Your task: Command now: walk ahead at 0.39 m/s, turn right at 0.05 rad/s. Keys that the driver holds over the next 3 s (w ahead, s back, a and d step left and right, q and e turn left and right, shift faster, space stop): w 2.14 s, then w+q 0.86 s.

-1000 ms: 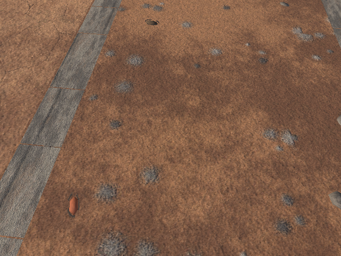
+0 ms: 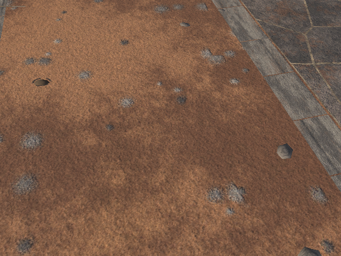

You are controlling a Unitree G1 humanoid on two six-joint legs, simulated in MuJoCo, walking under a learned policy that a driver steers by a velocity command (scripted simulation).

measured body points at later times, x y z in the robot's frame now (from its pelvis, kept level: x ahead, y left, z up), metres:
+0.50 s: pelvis +0.18 -0.03 +0.00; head +0.21 -0.05 +0.45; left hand +0.12 +0.24 -0.12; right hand +0.40 -0.25 -0.10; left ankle +0.35 +0.13 -0.70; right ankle +0.06 -0.14 -0.74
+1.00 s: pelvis +0.46 +0.02 +0.00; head +0.48 +0.01 +0.45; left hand +0.65 +0.26 -0.09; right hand +0.46 -0.26 -0.13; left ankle +0.37 +0.11 -0.74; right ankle +0.65 -0.14 -0.69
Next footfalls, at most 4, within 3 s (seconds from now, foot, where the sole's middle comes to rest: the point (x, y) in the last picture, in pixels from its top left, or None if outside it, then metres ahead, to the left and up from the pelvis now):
0.14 right None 0.10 -0.14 -0.78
0.60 left None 0.41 0.11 -0.78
1.12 right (200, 204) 0.72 -0.12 -0.78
1.68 left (142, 151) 1.01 0.13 -0.78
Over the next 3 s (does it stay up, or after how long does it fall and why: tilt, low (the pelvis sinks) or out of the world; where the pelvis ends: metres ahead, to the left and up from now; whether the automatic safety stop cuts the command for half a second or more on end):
stays up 1.57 0.12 0.00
